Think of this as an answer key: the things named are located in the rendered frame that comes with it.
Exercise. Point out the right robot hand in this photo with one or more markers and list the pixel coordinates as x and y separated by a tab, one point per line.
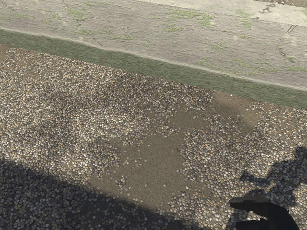
278	218

